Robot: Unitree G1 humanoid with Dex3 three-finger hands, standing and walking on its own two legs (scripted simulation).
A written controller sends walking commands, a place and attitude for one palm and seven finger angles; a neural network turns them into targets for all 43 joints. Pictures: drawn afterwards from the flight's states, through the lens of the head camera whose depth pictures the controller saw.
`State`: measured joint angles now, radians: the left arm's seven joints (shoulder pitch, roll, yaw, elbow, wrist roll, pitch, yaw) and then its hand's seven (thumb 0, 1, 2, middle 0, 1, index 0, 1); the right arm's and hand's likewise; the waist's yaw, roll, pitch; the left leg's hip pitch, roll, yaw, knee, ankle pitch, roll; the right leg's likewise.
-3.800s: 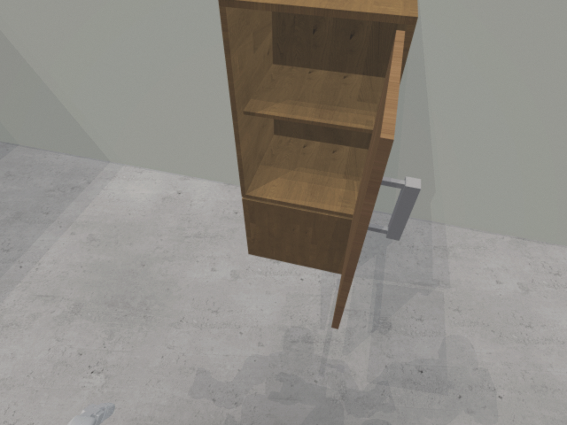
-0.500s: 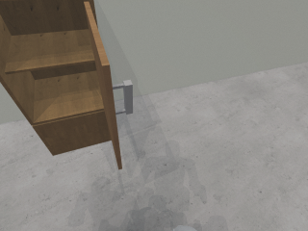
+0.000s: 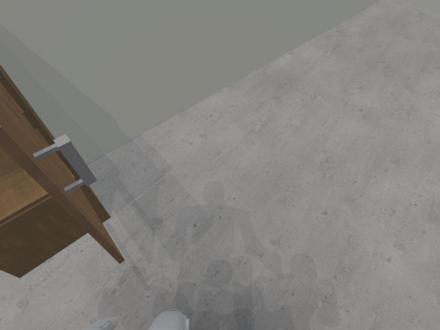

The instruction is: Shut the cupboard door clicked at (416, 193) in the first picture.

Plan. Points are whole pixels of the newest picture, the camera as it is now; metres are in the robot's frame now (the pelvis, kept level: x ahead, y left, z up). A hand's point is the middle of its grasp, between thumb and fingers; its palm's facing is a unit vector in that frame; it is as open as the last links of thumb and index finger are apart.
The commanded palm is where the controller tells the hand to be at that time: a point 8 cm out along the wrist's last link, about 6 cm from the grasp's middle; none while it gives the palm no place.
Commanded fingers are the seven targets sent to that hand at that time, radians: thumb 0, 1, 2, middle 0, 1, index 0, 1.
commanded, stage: walk around to get in front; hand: left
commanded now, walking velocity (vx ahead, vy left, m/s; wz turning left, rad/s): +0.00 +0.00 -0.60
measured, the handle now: (67, 167) +0.40 +0.33 +0.04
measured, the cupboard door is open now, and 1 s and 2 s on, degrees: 89 89 89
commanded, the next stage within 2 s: none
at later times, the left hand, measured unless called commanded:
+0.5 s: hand (114, 327) +0.14 +0.23 -0.17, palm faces -0.29 -0.94 -0.18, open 7.4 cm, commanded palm none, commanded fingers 0.00 0.90 0.90 -0.20 -0.30 -0.20 -0.30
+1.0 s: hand (190, 279) +0.24 +0.08 -0.16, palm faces -0.53 -0.82 -0.21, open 7.4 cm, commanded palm none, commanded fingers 0.00 0.90 0.90 -0.20 -0.30 -0.20 -0.30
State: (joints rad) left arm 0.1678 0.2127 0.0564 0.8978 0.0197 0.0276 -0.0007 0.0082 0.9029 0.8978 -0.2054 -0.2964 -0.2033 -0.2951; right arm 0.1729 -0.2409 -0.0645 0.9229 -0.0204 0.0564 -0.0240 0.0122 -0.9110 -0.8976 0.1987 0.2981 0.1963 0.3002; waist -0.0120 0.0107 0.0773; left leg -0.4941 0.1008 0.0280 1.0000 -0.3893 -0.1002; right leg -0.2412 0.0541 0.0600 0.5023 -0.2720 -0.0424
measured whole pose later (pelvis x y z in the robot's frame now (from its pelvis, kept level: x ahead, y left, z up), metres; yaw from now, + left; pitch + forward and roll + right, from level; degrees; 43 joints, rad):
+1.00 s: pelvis +0.12 -0.06 +0.00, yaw -35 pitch +0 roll +0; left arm 0.33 0.17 0.05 1.01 0.02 -0.05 -0.01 0.01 0.90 0.90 -0.20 -0.30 -0.20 -0.29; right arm 0.19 -0.22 -0.07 0.93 -0.04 0.00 0.02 0.01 -0.91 -0.90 0.20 0.30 0.19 0.30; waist 0.00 0.03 0.02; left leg -0.62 0.17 0.06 0.99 -0.19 -0.09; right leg -0.05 0.03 -0.01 0.36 -0.32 -0.04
